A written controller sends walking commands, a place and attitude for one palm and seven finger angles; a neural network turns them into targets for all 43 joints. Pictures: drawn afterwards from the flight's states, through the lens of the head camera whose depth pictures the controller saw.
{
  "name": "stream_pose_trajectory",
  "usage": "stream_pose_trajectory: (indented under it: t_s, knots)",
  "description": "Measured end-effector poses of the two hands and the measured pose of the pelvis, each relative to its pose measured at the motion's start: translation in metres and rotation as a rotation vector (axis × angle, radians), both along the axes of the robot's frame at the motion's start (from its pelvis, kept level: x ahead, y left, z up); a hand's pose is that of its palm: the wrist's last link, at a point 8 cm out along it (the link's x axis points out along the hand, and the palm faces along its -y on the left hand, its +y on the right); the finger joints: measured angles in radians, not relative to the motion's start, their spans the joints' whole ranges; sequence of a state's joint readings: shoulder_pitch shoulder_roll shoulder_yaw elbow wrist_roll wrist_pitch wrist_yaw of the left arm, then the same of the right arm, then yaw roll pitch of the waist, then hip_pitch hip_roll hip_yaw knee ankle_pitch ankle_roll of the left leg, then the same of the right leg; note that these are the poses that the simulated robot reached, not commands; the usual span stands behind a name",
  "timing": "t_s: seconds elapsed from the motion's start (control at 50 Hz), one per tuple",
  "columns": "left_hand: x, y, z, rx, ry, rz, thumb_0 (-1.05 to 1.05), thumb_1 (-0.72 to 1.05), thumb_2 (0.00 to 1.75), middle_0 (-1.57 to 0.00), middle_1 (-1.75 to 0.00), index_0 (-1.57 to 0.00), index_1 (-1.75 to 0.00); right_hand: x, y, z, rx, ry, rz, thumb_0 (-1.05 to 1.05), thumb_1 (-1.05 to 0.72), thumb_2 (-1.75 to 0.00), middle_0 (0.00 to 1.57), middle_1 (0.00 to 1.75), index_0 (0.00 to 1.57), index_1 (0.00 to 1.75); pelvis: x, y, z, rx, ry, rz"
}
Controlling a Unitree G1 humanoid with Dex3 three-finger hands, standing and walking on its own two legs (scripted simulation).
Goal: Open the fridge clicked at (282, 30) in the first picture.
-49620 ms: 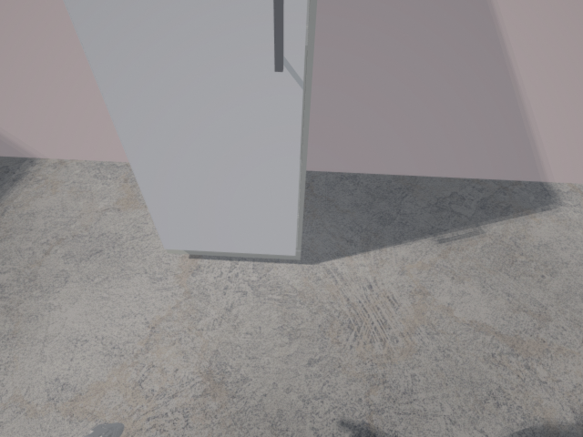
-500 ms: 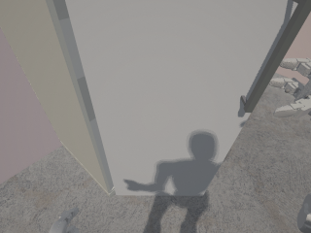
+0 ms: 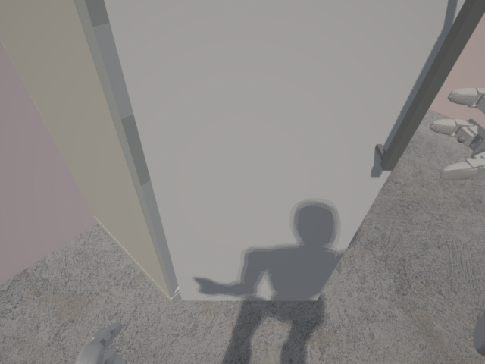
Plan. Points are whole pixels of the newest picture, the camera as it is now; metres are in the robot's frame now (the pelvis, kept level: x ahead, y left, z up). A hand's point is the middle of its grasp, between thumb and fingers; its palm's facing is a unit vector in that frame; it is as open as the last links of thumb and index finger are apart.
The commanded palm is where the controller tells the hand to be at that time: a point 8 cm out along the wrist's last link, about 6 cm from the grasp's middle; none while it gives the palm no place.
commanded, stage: move the hooked fingers beside the handle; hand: right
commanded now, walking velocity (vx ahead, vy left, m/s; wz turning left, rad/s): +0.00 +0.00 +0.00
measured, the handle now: (417, 92) +0.49 -0.22 +0.25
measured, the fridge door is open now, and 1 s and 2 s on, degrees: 47 47 47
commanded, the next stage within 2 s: feel for the door with the fingertips in 1.20 s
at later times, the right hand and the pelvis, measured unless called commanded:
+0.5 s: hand (472, 138) +0.42 -0.29 +0.22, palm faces -0.02 +1.00 -0.05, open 14.0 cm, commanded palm +0.39 -0.33 +0.23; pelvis +0.01 -0.01 +0.00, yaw +1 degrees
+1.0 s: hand (464, 133) +0.42 -0.28 +0.23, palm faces -0.03 +1.00 -0.01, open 14.0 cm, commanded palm +0.40 -0.33 +0.23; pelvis +0.01 -0.01 +0.00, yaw +0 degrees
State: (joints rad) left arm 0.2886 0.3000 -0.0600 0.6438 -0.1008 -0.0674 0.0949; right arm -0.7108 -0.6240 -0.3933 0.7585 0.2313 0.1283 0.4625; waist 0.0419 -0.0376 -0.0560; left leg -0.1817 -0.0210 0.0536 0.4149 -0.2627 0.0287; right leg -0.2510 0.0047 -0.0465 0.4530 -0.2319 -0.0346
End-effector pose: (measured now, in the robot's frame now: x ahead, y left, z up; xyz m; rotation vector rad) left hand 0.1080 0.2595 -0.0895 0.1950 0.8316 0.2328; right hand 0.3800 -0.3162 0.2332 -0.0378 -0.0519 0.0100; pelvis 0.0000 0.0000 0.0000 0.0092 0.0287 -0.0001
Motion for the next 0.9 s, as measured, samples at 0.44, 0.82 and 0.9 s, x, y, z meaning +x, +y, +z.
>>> stream_pose_trajectory:
  t_s: [0.44, 0.82, 0.9]
  knots:
    - [-0.019, 0.007, -0.004, 0.028, 0.080, 0.046, 0.01, 0.90, 0.90, -0.20, -0.30, -0.20, -0.30, 0.019, -0.027, -0.008, 0.009, 0.020, 0.002, -0.01, 0.50, -0.30, 0.30, 1.20, 0.31, 1.20, 0.012, -0.006, -0.002, 0.004, 0.039, 0.013]
    - [0.027, -0.017, 0.003, -0.003, -0.014, -0.032, 0.01, 0.90, 0.90, -0.20, -0.30, -0.20, -0.30, 0.013, -0.019, -0.011, -0.016, 0.023, 0.019, -0.01, 0.50, -0.30, 0.30, 1.20, 0.31, 1.20, 0.015, -0.014, -0.001, 0.005, 0.034, 0.000]
    - [0.029, -0.019, 0.004, -0.003, -0.016, -0.040, 0.01, 0.90, 0.90, -0.20, -0.30, -0.20, -0.30, 0.014, -0.014, -0.004, -0.010, -0.012, 0.028, -0.01, 0.50, -0.30, 0.30, 1.20, 0.31, 1.20, 0.014, -0.013, -0.001, 0.005, 0.030, -0.004]
